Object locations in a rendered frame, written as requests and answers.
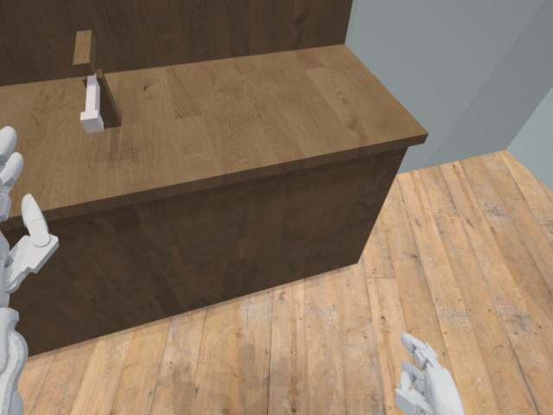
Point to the robot left hand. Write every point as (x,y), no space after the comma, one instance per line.
(30,253)

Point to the robot right hand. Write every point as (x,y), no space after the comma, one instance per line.
(435,391)

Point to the counter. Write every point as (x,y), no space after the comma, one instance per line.
(245,146)

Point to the left robot forearm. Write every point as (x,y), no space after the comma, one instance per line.
(13,357)

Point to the tap lever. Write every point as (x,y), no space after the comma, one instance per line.
(90,119)

